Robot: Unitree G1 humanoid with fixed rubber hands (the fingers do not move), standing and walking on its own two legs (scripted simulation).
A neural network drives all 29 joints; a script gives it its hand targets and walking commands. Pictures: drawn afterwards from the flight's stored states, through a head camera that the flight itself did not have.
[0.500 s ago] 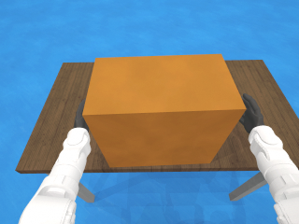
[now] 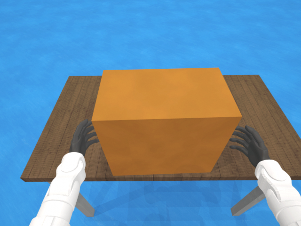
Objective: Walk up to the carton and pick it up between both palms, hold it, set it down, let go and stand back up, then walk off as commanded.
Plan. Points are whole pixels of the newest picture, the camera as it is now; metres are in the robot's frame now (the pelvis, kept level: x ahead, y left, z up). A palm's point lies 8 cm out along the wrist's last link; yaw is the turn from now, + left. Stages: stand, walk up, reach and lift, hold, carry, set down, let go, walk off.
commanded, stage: set down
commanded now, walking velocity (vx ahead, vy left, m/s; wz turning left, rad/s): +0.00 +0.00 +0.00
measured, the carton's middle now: (161, 125) +0.41 +0.00 +0.04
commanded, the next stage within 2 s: none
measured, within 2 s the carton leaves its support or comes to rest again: neither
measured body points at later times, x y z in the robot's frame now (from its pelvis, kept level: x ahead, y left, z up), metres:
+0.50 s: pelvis +0.00 +0.00 +0.00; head +0.00 +0.01 +0.45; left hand +0.26 +0.24 +0.03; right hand +0.24 -0.27 +0.01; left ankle +0.00 +0.15 -0.74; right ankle +0.03 -0.12 -0.74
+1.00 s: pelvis +0.01 +0.00 +0.00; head +0.01 +0.01 +0.45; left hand +0.23 +0.24 +0.01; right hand +0.21 -0.27 -0.01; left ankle +0.00 +0.15 -0.74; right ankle +0.03 -0.12 -0.74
